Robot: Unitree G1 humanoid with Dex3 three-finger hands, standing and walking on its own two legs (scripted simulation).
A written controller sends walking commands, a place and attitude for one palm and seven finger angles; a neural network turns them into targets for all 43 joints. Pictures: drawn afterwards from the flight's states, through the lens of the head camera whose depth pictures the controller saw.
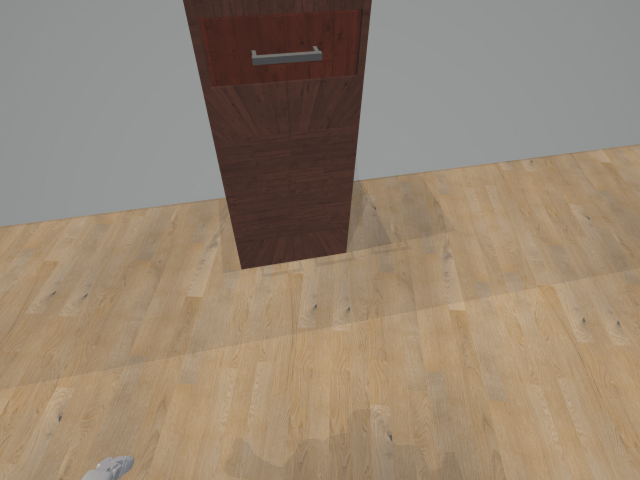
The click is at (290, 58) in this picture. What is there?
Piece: drawer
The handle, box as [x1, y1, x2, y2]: [251, 46, 321, 64]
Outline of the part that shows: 321,52 317,49 316,46 313,46 313,50 308,52 256,55 255,51 251,50 253,64 321,59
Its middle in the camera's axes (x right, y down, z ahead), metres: -0.09 -0.46 +0.96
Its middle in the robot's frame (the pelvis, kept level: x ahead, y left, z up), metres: +1.03 +0.14 +0.08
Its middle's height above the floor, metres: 0.84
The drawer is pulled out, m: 0.00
